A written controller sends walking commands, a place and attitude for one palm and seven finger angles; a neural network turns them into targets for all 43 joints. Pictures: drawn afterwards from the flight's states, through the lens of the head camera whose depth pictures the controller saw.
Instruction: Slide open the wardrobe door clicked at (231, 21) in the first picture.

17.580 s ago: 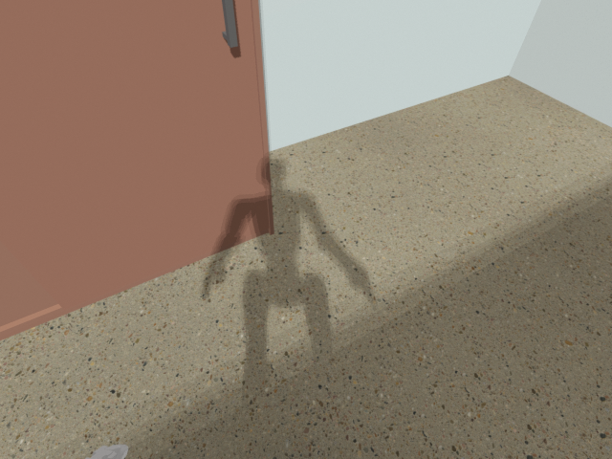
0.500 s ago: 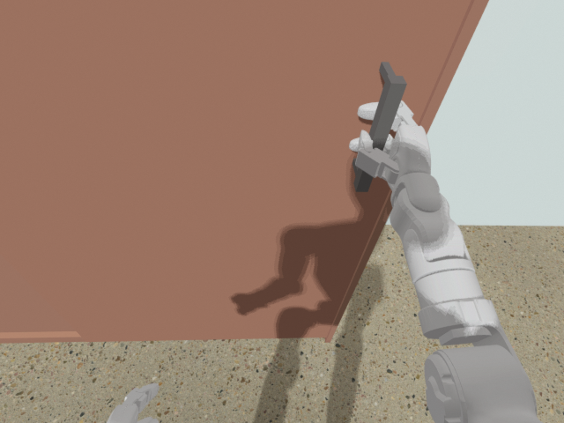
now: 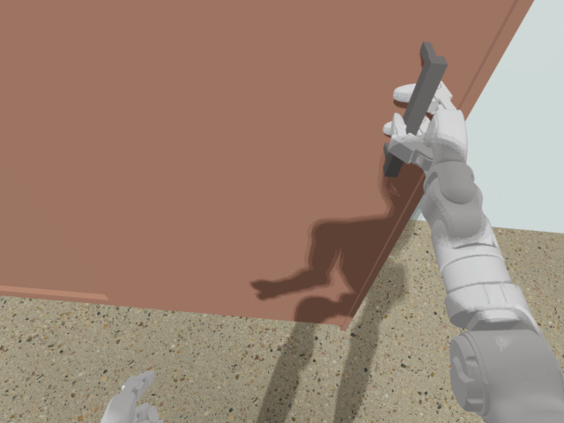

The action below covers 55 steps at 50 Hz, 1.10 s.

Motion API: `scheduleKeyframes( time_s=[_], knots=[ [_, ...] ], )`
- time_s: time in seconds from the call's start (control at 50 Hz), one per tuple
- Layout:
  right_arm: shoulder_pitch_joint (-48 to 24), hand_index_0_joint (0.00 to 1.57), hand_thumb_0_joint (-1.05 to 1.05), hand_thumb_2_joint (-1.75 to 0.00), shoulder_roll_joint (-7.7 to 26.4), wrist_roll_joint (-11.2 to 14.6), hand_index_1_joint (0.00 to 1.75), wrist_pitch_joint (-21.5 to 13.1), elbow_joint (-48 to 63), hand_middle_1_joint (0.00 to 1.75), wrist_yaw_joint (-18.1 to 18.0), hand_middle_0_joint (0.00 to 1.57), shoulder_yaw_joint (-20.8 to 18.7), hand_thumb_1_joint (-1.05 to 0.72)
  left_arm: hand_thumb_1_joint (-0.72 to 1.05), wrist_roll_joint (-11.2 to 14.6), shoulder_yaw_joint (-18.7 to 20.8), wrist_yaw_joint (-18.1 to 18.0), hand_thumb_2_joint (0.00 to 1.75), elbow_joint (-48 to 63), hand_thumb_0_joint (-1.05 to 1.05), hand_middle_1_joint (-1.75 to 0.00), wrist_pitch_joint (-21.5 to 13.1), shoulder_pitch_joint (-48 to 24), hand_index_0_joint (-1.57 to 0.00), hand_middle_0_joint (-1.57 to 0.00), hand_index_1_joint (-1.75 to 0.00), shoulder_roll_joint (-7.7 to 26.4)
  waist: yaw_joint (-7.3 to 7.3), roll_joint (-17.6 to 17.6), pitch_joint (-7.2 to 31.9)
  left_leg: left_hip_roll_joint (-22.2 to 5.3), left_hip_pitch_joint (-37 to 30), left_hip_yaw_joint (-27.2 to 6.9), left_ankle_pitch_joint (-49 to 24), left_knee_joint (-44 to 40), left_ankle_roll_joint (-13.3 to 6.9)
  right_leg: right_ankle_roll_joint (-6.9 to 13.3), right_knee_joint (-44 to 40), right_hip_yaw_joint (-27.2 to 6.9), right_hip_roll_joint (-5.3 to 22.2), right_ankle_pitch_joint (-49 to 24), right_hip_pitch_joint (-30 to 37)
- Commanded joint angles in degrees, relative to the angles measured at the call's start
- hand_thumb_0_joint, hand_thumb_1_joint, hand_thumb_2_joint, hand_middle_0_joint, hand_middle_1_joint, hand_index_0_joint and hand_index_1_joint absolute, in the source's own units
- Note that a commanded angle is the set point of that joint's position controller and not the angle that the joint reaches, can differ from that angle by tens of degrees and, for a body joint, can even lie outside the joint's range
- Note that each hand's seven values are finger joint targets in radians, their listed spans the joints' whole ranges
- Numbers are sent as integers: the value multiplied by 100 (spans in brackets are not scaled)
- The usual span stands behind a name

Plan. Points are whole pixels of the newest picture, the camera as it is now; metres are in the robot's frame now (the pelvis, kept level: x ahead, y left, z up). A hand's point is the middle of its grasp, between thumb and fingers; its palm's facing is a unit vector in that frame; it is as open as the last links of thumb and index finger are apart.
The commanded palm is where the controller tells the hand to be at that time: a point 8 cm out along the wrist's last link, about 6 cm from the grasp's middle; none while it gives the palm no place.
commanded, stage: step sideways, sliding the door along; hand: right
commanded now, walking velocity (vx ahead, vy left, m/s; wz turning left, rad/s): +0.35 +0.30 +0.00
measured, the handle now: (407, 115) +0.51 -0.13 +0.19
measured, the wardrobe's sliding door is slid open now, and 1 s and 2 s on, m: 0.00 0.02 0.18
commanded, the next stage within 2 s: none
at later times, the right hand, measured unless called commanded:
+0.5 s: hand (389, 136) +0.46 -0.10 +0.18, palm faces +0.17 +0.99 -0.02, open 5.9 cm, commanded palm +0.43 -0.08 +0.18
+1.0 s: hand (372, 130) +0.47 -0.08 +0.18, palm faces +0.47 +0.88 -0.02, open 6.5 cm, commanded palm +0.43 -0.02 +0.18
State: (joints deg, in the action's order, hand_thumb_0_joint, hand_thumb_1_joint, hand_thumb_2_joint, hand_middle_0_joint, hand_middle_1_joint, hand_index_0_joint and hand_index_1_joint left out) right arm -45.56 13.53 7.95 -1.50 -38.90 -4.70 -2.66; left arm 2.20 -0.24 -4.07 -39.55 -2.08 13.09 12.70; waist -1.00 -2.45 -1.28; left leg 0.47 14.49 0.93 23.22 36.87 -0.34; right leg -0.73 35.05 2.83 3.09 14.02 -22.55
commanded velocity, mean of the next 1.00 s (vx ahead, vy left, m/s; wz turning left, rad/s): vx -0.01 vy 0.18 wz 0.10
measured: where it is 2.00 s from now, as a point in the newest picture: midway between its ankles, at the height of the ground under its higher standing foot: outside the picture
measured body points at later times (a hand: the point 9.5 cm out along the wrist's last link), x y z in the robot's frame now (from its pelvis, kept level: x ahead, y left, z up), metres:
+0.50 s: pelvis +0.03 +0.07 +0.00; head +0.13 +0.05 +0.43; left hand +0.24 +0.28 -0.11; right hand +0.45 -0.15 +0.18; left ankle +0.03 +0.21 -0.63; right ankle +0.05 -0.08 -0.72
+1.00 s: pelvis +0.12 +0.18 +0.01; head +0.23 +0.14 +0.44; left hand +0.36 +0.37 -0.10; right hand +0.44 -0.12 +0.18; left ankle +0.15 +0.33 -0.67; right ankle +0.07 +0.05 -0.72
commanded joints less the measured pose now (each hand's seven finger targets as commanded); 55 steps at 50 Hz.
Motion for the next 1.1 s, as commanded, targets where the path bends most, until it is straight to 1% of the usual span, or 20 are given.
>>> scheduleKeyframes(
  time_s=[0.0,0.08,0.12,0.14,0.2,0.3,0.32,0.34,0.36,0.38,0.52,0.64,0.68,0.72,0.76,0.8,0.84,0.88,0.92,1.08],
  knots=[
    [-3413,45,0,-90,565,-8,140,-713,1876,140,105,45,31,-90,90,9,221,-184,90,822,0,-30,-60,-376,-20,-20,-30,829,-216,-826,1918,135,1090,-129,876,1097,-80,1304,-1057,-2636,1780,229,2118],
    [-3177,45,0,-90,471,-48,140,-754,1845,140,83,45,99,-90,90,97,184,-230,90,844,0,-30,27,-527,-20,-20,-30,767,-58,-188,1676,-150,-850,-320,297,-862,-335,782,112,-1042,1097,655,387],
    [-3246,45,0,-90,934,-231,140,-681,1648,140,-17,45,-254,-90,90,95,129,-264,90,822,0,-30,-16,-794,-20,-20,-30,592,99,2146,999,-1607,-1103,-2617,392,-2406,-1075,172,2521,-32,-121,1607,-1298],
    [-3292,45,0,-90,719,-255,140,-690,1602,140,-28,45,-169,-90,90,52,188,-275,90,706,0,-30,-108,-953,-20,-20,-30,698,206,1925,603,-1889,-1137,-3061,-766,-2350,-1327,147,3416,-398,-156,1675,-1655],
    [-3454,45,0,-90,111,-346,140,-1038,2368,140,28,45,296,-90,90,-16,144,-190,90,561,0,-30,-158,-602,-20,-20,-30,493,78,815,1130,-1549,-2519,-1324,-4670,-1081,-1214,57,2875,-167,8,1283,-1558],
    [-3048,45,0,-90,-361,-353,140,-1342,3485,140,103,45,737,-90,90,-85,195,-295,90,817,0,-30,-147,-768,-20,-20,-30,423,36,872,1934,-889,-1935,-148,-6206,420,-347,160,-745,711,-93,-485,1067],
    [-2987,45,0,-90,-461,-275,140,-1413,3727,140,126,45,901,-90,90,-67,283,-263,90,794,0,-30,-159,-566,-20,-20,-30,506,-223,503,2410,-684,-255,102,-5152,1735,80,540,-1388,14,595,-2160,3242],
    [-2928,45,0,-90,-658,-148,140,-1459,4037,140,178,45,979,-90,90,-56,470,-131,90,865,0,-30,-180,-571,-20,-20,-30,868,-207,-1071,2912,15,2244,-152,-664,3604,369,1513,-566,-2395,2551,-5419,5150],
    [-3191,45,0,-90,-856,-71,140,-1462,4110,140,231,45,1030,-90,90,-46,422,153,90,874,0,-30,-204,-773,-20,-20,-30,734,-233,-482,3068,-60,2321,-1041,849,4595,-22,1731,-301,-2615,3129,-5886,5116],
    [-3663,45,0,-90,-501,-177,140,-1450,4546,140,263,45,816,-90,90,-14,515,286,90,886,0,-30,-239,-890,-20,-20,-30,757,-250,120,2638,-182,2687,-1008,710,4600,-125,1580,-372,-2290,3034,-5247,4683],
    [-2738,45,0,-90,-977,-330,140,-1015,4644,140,440,45,1453,-90,90,71,563,267,90,1024,0,-30,-318,-912,-20,-20,-30,741,-152,-1289,1845,-509,1373,183,-464,2170,231,854,-830,-94,1872,-2982,2532],
    [-2140,45,0,-90,-564,-246,140,-1022,4936,140,346,45,1181,-90,90,110,442,248,90,1290,0,-30,-577,-965,-20,-20,-30,641,-128,-1709,1936,-36,247,709,-806,109,276,407,-37,132,1697,-4046,2907],
    [-1896,45,0,-90,-402,-338,140,-1001,5047,140,298,45,1092,-90,90,152,395,253,90,1286,0,-30,-659,-968,-20,-20,-30,537,-6,-1034,1906,-190,-594,538,-2505,-1150,240,355,882,186,1133,-2912,2437],
    [-1601,45,0,-90,18,-492,140,-920,5165,140,199,45,977,-90,90,94,262,137,90,1196,0,-30,-736,-1024,-20,-20,-30,212,-129,616,1723,-1434,-1607,-472,-6601,-1029,-124,-185,1776,371,228,368,662],
    [-1174,45,0,-90,343,-462,140,-898,5860,140,125,45,588,-90,90,73,359,13,90,1205,0,-30,-729,-1127,-20,-20,-30,336,207,2552,2123,-1975,-2164,-1335,-7812,-474,-628,-94,2954,-222,-119,2378,-251],
    [-992,45,0,-90,-202,-351,140,-931,6487,140,-12,45,859,-90,90,112,222,-79,90,1025,0,-30,-868,-1236,-20,-20,-30,288,-3,1596,2180,-1875,-2482,-945,-7695,26,-719,42,1333,-390,43,1997,-311],
    [-784,45,0,-90,-413,-328,140,-1115,6739,140,-58,45,1046,-90,90,110,289,-50,90,1098,0,-30,-831,-1152,-20,-20,-30,365,-109,1217,2473,-1307,-1445,-213,-6253,796,-228,137,-791,-95,500,-1439,1661],
    [-711,45,0,-90,-900,-301,140,-1197,6794,140,86,45,1472,-90,90,105,585,266,90,1331,0,-30,-782,-1046,-20,-20,-30,737,50,-529,2954,-334,1230,-55,418,1987,121,1029,-367,-1344,2334,-7059,4258],
    [-1012,45,0,-90,-1097,-392,140,-1264,7332,140,120,45,1717,-90,90,96,471,441,90,1438,0,-30,-926,-1023,-20,-20,-30,515,-123,-1354,2453,-331,1723,-159,968,2323,76,1174,-191,-1061,2143,-6875,4289],
    [255,45,0,-90,-1113,-439,140,-894,7506,140,102,45,1997,-90,90,35,263,450,90,1671,0,-30,-1132,-935,-20,-20,-30,414,-78,-1499,1614,-135,951,381,-855,396,154,488,-42,345,1531,-5721,4004]
  ],
)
